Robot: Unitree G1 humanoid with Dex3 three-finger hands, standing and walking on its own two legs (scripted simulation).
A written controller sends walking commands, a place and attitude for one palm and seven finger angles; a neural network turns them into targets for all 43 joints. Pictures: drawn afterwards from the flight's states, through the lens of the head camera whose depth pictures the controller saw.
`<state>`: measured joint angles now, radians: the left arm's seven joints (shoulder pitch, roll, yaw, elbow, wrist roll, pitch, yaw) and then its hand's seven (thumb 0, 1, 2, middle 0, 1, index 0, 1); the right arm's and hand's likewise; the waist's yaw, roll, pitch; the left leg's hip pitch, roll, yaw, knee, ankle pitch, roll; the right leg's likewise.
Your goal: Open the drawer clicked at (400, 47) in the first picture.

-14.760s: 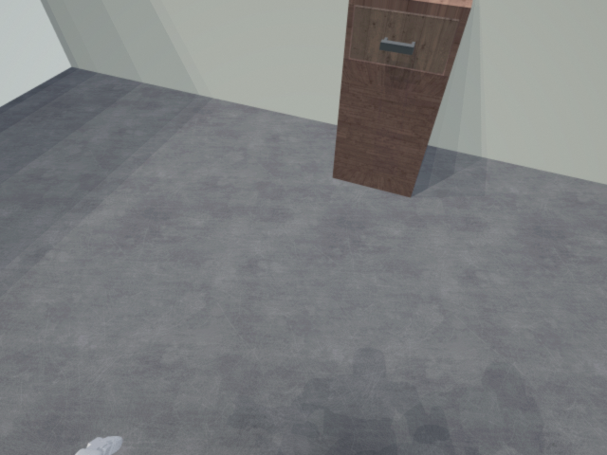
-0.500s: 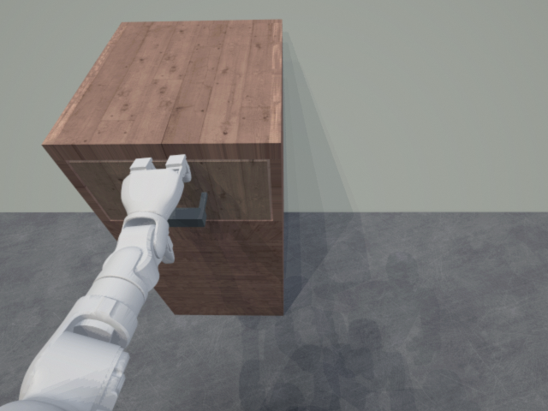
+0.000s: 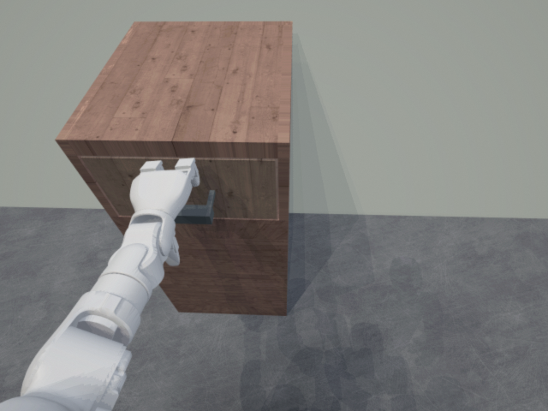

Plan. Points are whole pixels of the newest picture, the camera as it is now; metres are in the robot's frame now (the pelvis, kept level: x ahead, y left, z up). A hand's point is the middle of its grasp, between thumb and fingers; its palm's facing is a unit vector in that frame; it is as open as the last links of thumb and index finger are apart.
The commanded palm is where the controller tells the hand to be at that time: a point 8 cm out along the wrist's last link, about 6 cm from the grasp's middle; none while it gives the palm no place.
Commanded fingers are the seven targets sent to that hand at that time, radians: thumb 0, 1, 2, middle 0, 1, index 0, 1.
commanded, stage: move the hooked fingers above the handle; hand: left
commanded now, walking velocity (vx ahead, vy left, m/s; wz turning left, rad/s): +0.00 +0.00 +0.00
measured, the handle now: (184, 204) +0.49 +0.18 -0.04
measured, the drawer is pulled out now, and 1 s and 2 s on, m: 0.00 0.00 0.00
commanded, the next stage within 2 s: lower the fingers behind the handle in 1.00 s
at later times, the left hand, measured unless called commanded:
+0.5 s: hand (185, 211) +0.43 +0.16 +0.03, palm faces -0.03 -0.07 -1.00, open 13.9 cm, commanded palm +0.41 +0.17 +0.09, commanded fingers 0.00 -0.50 0.30 -0.30 -1.20 -0.30 -1.20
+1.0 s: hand (183, 204) +0.44 +0.16 +0.03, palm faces +0.01 -0.05 -1.00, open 13.9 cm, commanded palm +0.41 +0.18 +0.09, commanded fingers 0.00 -0.50 0.30 -0.30 -1.20 -0.30 -1.20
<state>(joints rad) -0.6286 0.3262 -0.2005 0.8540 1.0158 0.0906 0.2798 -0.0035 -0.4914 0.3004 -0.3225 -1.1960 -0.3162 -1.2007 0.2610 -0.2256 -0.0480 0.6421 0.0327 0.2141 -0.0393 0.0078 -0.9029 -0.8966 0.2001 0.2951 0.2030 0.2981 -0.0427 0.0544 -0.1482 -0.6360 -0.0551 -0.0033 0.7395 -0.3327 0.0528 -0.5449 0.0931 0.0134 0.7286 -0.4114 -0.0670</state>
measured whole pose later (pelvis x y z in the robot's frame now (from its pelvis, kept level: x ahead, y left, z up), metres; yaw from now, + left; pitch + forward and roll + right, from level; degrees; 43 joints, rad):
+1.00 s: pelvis +0.00 +0.00 +0.00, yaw -1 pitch +15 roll +0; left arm -0.64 0.31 -0.15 0.87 1.07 0.04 0.36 0.00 -0.49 0.30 -0.32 -1.20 -0.32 -1.20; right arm 0.27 -0.23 -0.05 0.65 0.02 0.21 -0.03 0.01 -0.90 -0.90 0.20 0.30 0.20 0.30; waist -0.05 0.05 -0.16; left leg -0.69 -0.05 0.01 0.77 -0.35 0.06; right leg -0.60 0.10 0.03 0.77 -0.43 -0.06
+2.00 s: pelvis +0.00 +0.00 -0.02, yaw -1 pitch +19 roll -1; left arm -0.64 0.31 -0.13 0.98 1.09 0.05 0.43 0.00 -0.49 0.30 -0.32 -1.20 -0.31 -1.23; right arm 0.31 -0.23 -0.05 0.67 0.01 0.20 -0.03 0.01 -0.90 -0.90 0.20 0.30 0.20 0.30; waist -0.08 0.05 -0.20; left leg -0.83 -0.04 0.01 0.89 -0.40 0.06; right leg -0.74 0.11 0.01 0.87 -0.46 -0.07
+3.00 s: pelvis -0.01 +0.02 -0.03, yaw -2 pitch +22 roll -3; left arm -0.69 0.30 -0.14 1.03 1.10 0.07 0.46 0.00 -0.32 0.37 -0.32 -1.21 -0.33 -1.22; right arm 0.31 -0.22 -0.05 0.67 0.00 0.19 -0.02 0.01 -0.90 -0.90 0.20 0.30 0.20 0.30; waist -0.09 0.05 -0.21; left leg -0.93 -0.04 0.01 0.98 -0.42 0.08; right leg -0.83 0.11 0.01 0.93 -0.48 -0.04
